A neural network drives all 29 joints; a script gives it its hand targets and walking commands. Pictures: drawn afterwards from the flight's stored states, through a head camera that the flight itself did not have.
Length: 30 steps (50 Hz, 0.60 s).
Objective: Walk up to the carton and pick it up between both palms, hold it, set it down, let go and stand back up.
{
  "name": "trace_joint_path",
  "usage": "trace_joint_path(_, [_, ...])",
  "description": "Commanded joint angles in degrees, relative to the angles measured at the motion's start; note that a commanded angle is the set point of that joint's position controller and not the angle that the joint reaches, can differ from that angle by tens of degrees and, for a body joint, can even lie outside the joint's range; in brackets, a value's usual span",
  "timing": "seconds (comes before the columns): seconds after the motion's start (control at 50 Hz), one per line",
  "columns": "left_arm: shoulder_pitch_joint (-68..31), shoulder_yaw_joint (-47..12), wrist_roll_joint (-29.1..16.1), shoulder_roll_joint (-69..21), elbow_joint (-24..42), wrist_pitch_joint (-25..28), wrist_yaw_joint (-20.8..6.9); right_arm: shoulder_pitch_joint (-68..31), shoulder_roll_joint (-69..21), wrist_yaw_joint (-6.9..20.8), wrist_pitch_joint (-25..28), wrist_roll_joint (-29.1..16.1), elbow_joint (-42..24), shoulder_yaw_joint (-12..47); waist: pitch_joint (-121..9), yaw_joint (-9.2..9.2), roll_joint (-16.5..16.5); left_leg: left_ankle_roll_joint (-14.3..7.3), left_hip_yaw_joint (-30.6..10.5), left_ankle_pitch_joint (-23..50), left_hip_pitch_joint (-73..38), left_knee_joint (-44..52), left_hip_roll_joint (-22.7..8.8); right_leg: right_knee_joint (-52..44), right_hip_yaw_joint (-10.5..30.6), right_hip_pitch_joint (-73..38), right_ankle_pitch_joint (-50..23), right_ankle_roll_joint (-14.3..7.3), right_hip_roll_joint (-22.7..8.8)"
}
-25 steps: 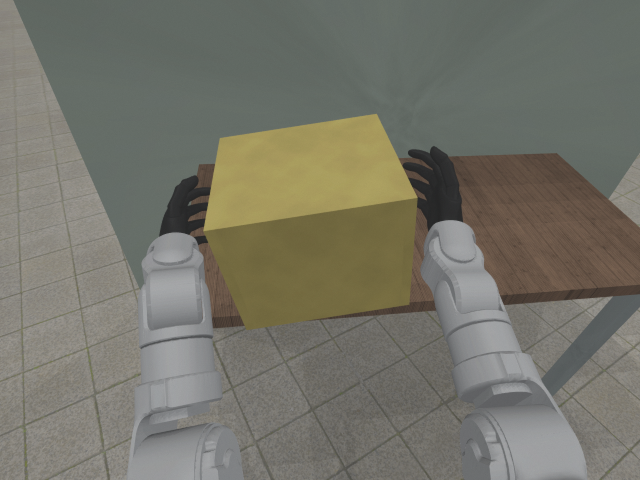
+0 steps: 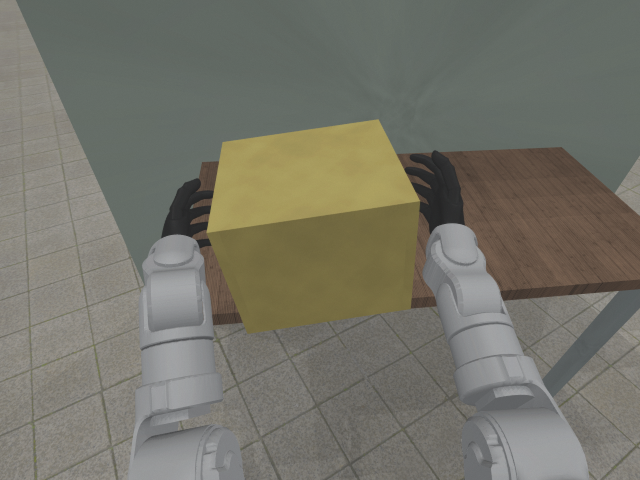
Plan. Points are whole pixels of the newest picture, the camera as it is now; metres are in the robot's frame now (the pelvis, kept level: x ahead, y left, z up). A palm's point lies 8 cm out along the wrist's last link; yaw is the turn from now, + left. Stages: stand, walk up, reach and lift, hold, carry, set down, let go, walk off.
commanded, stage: hold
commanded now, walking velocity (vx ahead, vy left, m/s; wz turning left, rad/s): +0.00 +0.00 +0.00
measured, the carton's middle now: (314, 223) +0.44 -0.01 +0.11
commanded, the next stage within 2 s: none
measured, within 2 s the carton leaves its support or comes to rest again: neither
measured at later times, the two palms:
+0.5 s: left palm (170, 239) +0.35 +0.17 +0.16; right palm (435, 213) +0.36 -0.15 +0.18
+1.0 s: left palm (175, 232) +0.36 +0.17 +0.17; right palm (441, 207) +0.36 -0.15 +0.19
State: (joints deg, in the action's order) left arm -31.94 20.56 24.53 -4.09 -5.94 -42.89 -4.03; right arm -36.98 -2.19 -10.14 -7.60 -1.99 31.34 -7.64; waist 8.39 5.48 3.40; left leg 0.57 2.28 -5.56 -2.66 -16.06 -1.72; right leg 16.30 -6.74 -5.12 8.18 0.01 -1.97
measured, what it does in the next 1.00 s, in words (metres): stands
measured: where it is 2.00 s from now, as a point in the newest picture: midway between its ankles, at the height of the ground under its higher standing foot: outside the picture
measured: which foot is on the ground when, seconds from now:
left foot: down 0.00-1.00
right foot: down 0.00-1.00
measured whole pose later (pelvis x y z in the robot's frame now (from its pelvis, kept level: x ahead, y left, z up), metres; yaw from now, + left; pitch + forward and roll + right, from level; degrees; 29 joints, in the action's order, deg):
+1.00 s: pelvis +0.01 +0.00 +0.00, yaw +0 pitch -14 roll +0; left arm -32.2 21.6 25.4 -3.6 -6.0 -42.5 -4.9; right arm -37.4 -1.8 -11.1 -7.8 -3.3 31.2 -5.5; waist 7.5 5.4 3.9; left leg 0.7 2.6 -6.3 -4.6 -15.7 -1.9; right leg 15.7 -6.5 -7.1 8.7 0.0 -1.7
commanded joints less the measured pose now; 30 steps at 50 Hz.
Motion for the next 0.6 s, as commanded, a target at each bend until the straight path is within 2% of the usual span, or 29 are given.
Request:
trace_joint_path(0.0, [-44.53, -24.47, -10.92, -20.16, 10.72, 8.23, -7.41, -37.83, -23.07, 10.07, 3.29, -1.32, -10.43, 19.69, -26.46, -0.06, -4.08, -0.94, 2.21, 2.52, -5.37, 1.78, 2.2, -2.2, -1.93, -0.24, -2.36, 1.19, 2.93])
trace_joint_path(0.12, [-43.45, -23.4, -10.16, -18.73, 10.78, 8.94, -7.06, -39.12, -24.19, 9.33, 3.83, -2.69, -12.04, 23.08, -28.55, -1.35, -2.77, -1.82, 2.91, 6.15, -4.48, 0.71, 3.23, -1.56, -0.97, -4.77, -9.4, 2.38, 2.65])
trace_joint_path(0.14, [-42.27, -23.23, -9.84, -18.78, 10.44, 8.72, -7.41, -38.49, -24.6, 8.83, 3.75, -2.82, -12.75, 23.56, -28.54, -1.3, -1.68, -2.05, 3.14, 7.29, -4.51, 0.5, 3.39, -1.14, -0.89, -5.58, -11.53, 2.81, 2.49])
trace_joint_path(0.16, [-42.3, -22.45, -9.45, -17.91, 9.01, 8.39, -7.89, -38.28, -23.73, 8.42, 3.31, -2.6, -11.28, 22.81, -27.24, -0.68, -2.33, -2.0, 3.2, 5.67, -4.37, 0.73, 3.42, -1.6, -0.79, -5.71, -10.74, 3.0, 2.21])
trace_joint_path(0.18, [-42.35, -21.98, -9.19, -18.17, 9.35, 8.38, -8.23, -38.13, -23.69, 8.29, 3.19, -2.55, -11.15, 22.58, -26.63, -1.63, -2.05, -1.86, 3.32, 5.94, -4.38, 1.1, 3.42, -1.61, -0.98, -5.17, -10.01, 2.98, 2.33])
trace_joint_path(0.2, [-43.08, -23.02, -9.62, -18.06, 11.71, 8.51, -8.34, -36.88, -23.94, 8.17, 3.22, -2.75, -10.86, 22.55, -27.57, -0.46, -2.78, -1.33, 3.42, 6.87, -5.1, 0.86, 3.28, -1.68, -1.44, -5.0, -9.86, 2.69, 2.82])
trace_joint_path(0.22, [-41.07, -22.41, -8.8, -18.18, 10.17, 7.85, -8.47, -36.06, -23.46, 8.1, 2.85, -2.6, -10.51, 22.7, -25.5, -0.76, -3.16, -1.27, 3.25, 7.94, -5.74, 0.96, 3.11, -2.12, -1.32, -4.1, -9.74, 2.62, 2.82])
trace_joint_path(0.28, [-40.66, -22.24, -9.09, -18.02, 10.36, 7.0, -9.44, -34.12, -22.04, 7.49, 2.06, -2.96, -10.22, 21.92, -23.57, 1.02, -3.38, -0.74, 3.13, 8.11, -6.3, 0.7, 3.26, -2.34, -1.47, -4.41, -10.45, 2.67, 2.66])
trace_joint_path(0.32, [-40.74, -22.27, -9.13, -18.01, 10.28, 7.03, -9.79, -33.4, -22.06, 7.53, 1.78, -2.81, -9.71, 21.26, -22.25, 1.38, -4.38, -0.27, 3.11, 7.23, -6.75, 1.09, 3.17, -2.66, -1.57, -3.19, -8.12, 2.5, 3.06])
trace_joint_path(0.34, [-40.57, -21.56, -8.48, -18.1, 8.82, 6.64, -9.94, -33.45, -20.84, 7.85, 1.43, -2.07, -7.95, 19.43, -19.39, 1.17, -5.1, -0.06, 2.71, 4.79, -5.31, 1.79, 2.85, -3.12, -1.78, -1.87, -4.74, 1.91, 2.82])
trace_joint_path(0.36, [-41.4, -20.2, -8.04, -17.11, 7.61, 6.6, -10.02, -33.71, -20.77, 8.27, 1.42, -1.2, -6.54, 18.51, -17.67, 1.14, -4.27, -0.67, 3.43, 1.67, -4.3, 2.74, 2.78, -3.65, -1.98, -1.22, -1.51, 1.95, 2.65])
trace_joint_path(0.38, [-42.07, -20.78, -7.94, -18.08, 7.59, 6.53, -9.91, -34.18, -20.72, 8.73, 1.55, -0.58, -6.56, 17.42, -17.54, 1.28, -5.33, -0.25, 3.03, -0.03, -3.12, 3.14, 2.48, -3.28, -2.33, -0.68, 0.29, 1.72, 2.78])
trace_joint_path(0.42, [-41.3, -20.12, -7.66, -18.62, 6.3, 6.58, -9.76, -34.2, -20.58, 9.41, 1.94, -0.12, -6.37, 16.09, -16.68, 0.61, -5.11, -0.68, 3.15, -2.34, -1.56, 4.34, 2.29, -3.38, -2.5, 0.04, 2.29, 1.28, 3.03])
trace_joint_path(0.44, [-42.02, -21.72, -8.44, -19.83, 8.36, 6.92, -9.43, -34.46, -21.09, 9.7, 2.44, -0.25, -8.13, 16.52, -18.49, 1.37, -5.59, -0.43, 2.77, -0.49, -2.49, 3.64, 2.14, -2.87, -2.81, -0.58, 0.5, 1.19, 3.21])
trace_joint_path(0.48, [-42.9, -24.9, -10.57, -20.69, 12.78, 7.6, -8.57, -35.35, -22.18, 9.57, 3.26, -1.94, -11.8, 19.55, -25.91, 1.71, -4.95, -0.07, 2.4, 7.02, -6.42, 1.12, 2.22, -1.94, -2.76, -2.27, -5.74, 1.13, 3.72])
trace_joint_path(0.5, [-43.04, -25.45, -11.19, -20.83, 12.79, 7.94, -8.12, -36.98, -22.55, 9.46, 3.47, -2.28, -13.21, 20.63, -26.98, 1.45, -4.45, 0.09, 2.34, 9.66, -7.67, 0.39, 2.45, -1.95, -2.7, -2.41, -7.63, 1.69, 3.75])
trace_joint_path(0.56, [-43.64, -26.71, -11.8, -20.05, 12.37, 8.99, -7.35, -37.27, -22.8, 9.13, 3.88, -2.25, -13.05, 21.56, -28.94, 1.95, -4.22, -0.09, 1.82, 9.76, -9.0, -0.91, 2.51, -1.83, -2.05, -1.24, -7.82, 1.63, 3.49])
trace_joint_path(0.58, [-43.35, -26.09, -11.13, -19.97, 10.91, 8.98, -7.34, -37.49, -22.52, 9.26, 3.73, -1.52, -12.1, 21.14, -27.17, 1.32, -3.53, -0.37, 1.65, 7.7, -7.82, -0.14, 2.43, -2.05, -2.12, -0.73, -6.25, 1.45, 3.02])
